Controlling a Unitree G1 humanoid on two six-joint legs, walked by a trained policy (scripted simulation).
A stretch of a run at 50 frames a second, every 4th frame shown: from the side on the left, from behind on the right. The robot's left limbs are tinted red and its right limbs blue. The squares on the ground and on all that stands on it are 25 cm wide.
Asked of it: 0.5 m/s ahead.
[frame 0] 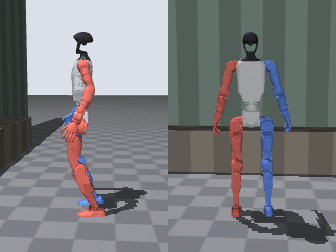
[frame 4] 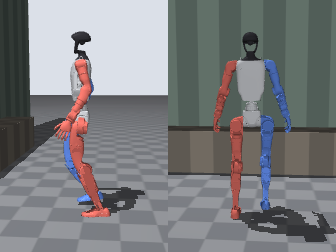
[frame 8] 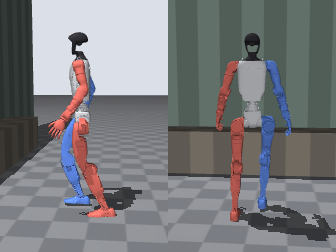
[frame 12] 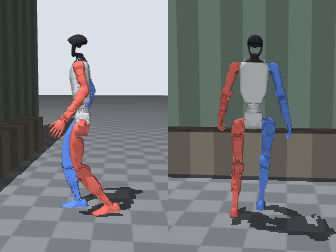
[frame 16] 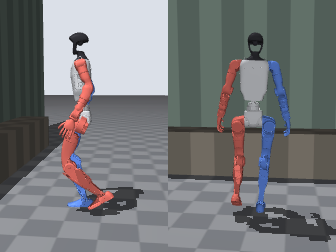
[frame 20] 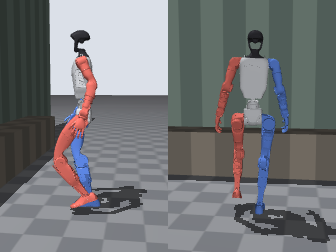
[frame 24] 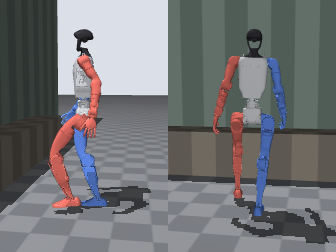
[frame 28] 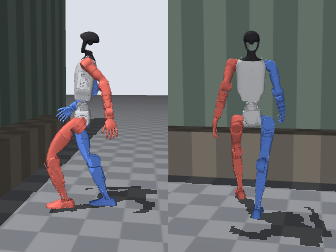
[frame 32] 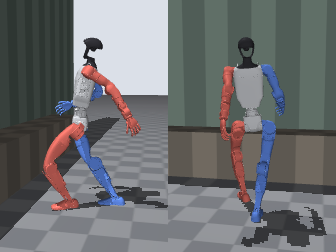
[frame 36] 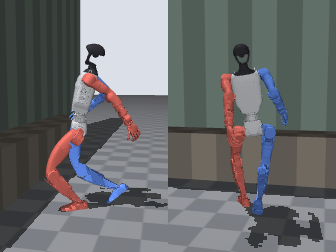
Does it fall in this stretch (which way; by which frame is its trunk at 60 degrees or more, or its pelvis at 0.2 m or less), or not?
no
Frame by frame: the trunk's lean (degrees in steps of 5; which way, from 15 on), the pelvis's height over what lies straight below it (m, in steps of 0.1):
0: 5, 0.8
4: 0, 0.8
8: 5, 0.8
12: 5, 0.8
16: 5, 0.8
20: 5, 0.8
24: 0, 0.8
28: 5, 0.7
32: 15 backward, 0.7
36: 20 backward and to its left, 0.7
